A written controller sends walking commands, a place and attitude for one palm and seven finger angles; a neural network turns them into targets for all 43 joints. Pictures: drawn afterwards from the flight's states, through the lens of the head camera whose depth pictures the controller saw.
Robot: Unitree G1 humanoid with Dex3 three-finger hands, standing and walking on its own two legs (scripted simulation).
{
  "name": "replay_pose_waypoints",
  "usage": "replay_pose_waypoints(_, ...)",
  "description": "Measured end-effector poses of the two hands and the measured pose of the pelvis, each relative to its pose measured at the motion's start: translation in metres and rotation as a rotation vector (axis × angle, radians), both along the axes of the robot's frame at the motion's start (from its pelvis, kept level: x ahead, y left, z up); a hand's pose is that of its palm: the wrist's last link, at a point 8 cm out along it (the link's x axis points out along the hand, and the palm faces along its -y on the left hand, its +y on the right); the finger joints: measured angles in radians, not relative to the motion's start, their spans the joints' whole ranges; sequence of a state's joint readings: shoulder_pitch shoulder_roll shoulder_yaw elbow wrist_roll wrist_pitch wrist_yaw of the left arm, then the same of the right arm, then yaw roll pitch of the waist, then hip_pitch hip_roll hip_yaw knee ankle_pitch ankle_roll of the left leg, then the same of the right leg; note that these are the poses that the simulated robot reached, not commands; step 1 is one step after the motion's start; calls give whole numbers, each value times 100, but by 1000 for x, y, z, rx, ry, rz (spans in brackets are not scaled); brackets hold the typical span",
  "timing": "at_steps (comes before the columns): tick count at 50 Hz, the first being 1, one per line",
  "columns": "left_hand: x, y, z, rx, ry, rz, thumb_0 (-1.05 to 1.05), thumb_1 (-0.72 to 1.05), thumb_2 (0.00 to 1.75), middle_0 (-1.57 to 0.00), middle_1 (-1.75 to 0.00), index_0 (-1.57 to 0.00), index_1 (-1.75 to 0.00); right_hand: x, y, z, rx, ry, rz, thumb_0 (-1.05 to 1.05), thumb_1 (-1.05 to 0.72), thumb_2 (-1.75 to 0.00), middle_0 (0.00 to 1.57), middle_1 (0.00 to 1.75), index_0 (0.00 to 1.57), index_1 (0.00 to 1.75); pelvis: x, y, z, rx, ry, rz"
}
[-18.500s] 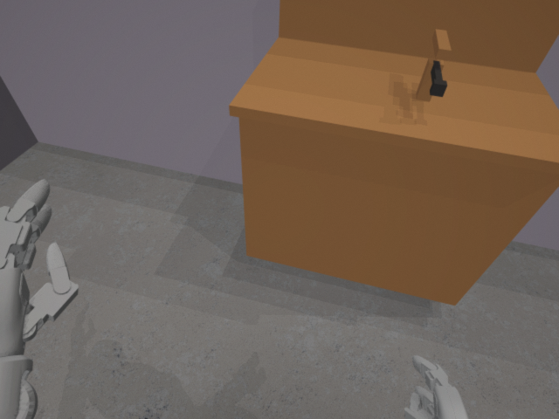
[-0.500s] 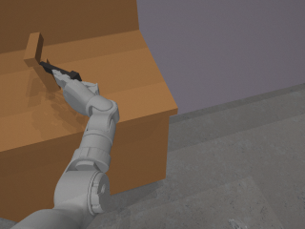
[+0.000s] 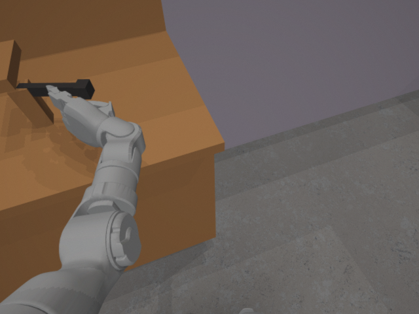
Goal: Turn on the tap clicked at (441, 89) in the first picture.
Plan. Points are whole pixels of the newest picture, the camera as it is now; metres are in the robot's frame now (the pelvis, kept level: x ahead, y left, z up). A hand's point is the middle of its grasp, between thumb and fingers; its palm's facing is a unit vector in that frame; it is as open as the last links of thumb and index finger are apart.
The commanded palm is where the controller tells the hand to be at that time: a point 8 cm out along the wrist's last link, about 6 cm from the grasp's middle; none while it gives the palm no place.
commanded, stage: push the lever round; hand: left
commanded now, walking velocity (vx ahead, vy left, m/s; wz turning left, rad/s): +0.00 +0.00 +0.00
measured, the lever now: (84, 89) +0.52 +0.24 +0.15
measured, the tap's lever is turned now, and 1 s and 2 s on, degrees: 69 84 84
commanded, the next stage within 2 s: lift the hand up off the lever in 0.04 s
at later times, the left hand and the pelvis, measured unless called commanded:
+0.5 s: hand (99, 102) +0.49 +0.20 +0.14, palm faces +0.81 -0.57 -0.12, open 7.8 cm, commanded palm +0.43 +0.21 +0.15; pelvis +0.01 +0.02 +0.00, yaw -1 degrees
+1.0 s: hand (101, 98) +0.47 +0.18 +0.16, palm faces +0.81 -0.57 -0.15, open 7.8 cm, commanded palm +0.41 +0.20 +0.17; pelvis +0.01 +0.01 +0.01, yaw +0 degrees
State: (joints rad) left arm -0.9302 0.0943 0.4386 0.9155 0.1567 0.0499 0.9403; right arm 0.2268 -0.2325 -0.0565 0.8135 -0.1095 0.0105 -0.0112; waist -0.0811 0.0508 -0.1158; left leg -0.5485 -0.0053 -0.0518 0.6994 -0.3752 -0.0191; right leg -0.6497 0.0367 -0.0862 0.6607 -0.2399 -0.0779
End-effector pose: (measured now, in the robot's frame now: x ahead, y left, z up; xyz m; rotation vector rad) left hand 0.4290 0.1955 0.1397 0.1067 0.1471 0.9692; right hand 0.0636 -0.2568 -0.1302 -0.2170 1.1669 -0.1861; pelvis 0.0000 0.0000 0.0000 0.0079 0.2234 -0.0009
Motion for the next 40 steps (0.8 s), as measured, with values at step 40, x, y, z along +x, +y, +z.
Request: replay_pose_waypoints(40, -7, -4, 23, -28, -7, -61, 1, 90, 90, -15, -15, -15, -15, 45, 36, 11, 44, -104, 67, 1, -91, -90, 20, 30, 20, 30, 10, 20, 7, -11, -42, 0)
